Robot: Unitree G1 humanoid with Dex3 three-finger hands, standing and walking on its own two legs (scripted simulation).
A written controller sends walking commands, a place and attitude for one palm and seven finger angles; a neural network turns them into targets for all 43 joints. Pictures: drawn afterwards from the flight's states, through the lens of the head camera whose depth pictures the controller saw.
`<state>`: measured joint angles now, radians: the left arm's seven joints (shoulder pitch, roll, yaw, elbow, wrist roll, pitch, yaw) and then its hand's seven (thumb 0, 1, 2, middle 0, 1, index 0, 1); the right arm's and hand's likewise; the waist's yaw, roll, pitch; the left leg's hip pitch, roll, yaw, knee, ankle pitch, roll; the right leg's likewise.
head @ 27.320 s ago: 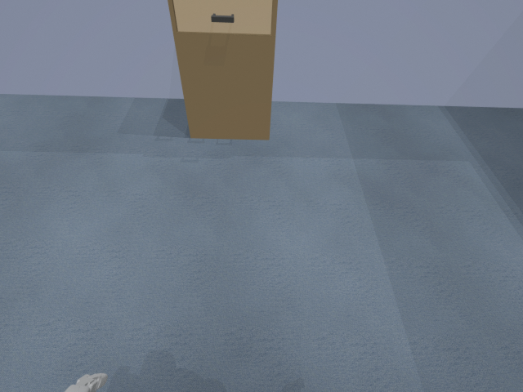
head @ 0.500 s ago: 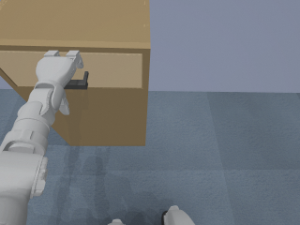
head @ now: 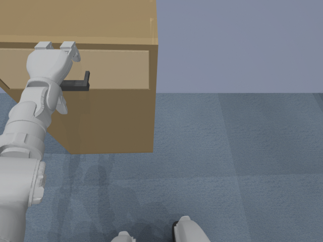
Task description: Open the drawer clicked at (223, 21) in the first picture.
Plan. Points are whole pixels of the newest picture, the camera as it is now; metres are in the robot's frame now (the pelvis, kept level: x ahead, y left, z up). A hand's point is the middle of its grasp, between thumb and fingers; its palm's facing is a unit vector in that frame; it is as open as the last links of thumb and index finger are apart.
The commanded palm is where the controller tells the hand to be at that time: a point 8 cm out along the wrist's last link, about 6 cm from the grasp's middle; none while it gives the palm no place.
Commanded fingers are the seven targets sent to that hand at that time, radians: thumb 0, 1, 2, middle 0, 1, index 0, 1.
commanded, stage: re-aim the fingers above the handle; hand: left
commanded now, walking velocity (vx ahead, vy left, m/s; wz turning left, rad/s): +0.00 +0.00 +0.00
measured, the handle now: (71, 79) +0.57 +0.22 +0.00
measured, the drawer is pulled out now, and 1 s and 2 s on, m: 0.00 0.00 0.00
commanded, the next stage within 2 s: lower the fingers behind the handle in 1.04 s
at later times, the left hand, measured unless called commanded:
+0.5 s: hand (60, 82) +0.51 +0.22 +0.05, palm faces -0.02 +0.02 -1.00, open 13.7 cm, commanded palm +0.49 +0.23 +0.11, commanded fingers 0.00 -0.50 0.30 -0.30 -1.20 -0.30 -1.20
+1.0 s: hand (54, 85) +0.51 +0.24 +0.05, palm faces -0.08 +0.06 -0.99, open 13.8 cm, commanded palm +0.49 +0.22 +0.11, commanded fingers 0.00 -0.50 0.30 -0.30 -1.20 -0.30 -1.20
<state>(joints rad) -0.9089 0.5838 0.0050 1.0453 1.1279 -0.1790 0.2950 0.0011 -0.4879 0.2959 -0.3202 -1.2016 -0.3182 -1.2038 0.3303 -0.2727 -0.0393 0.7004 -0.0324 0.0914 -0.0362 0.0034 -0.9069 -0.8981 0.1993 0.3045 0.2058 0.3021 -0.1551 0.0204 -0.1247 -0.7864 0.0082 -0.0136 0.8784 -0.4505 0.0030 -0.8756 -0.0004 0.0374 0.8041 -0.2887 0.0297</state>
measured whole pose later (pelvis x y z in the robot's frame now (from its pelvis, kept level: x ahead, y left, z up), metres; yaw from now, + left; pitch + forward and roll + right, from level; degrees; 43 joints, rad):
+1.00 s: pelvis +0.01 +0.00 +0.01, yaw -1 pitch +20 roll +0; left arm -0.88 0.57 -0.02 1.08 1.12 -0.01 0.27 0.00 -0.49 0.30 -0.32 -1.20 -0.31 -1.20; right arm 0.32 -0.27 -0.04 0.67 -0.02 0.12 -0.02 0.00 -0.91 -0.90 0.20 0.30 0.20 0.30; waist -0.12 0.05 -0.11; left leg -0.74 0.02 0.01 0.83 -0.44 0.00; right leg -0.85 0.01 0.06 0.78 -0.28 0.03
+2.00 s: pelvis +0.00 -0.01 -0.01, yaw +0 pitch +24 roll -1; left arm -0.93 0.52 -0.05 1.13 1.13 -0.04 0.34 0.00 -0.49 0.30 -0.32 -1.20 -0.32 -1.26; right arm 0.32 -0.26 -0.04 0.73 -0.04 0.09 -0.02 0.00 -0.91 -0.90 0.20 0.30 0.21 0.30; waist -0.15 0.03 -0.15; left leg -0.88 0.01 -0.02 0.96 -0.48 0.00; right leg -0.98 0.00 0.03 0.89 -0.33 0.02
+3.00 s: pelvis -0.03 -0.01 -0.04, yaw +0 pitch +25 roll -1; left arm -0.97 0.60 -0.03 1.07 1.12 -0.07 0.26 0.00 -0.49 0.30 -0.32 -1.20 -0.22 -1.24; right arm 0.35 -0.26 -0.02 0.71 -0.02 0.07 -0.05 0.00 -0.91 -0.90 0.20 0.30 0.21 0.30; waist -0.17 0.04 -0.14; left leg -1.03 0.01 -0.02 1.09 -0.49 0.00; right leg -1.12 0.01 0.04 1.00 -0.32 0.03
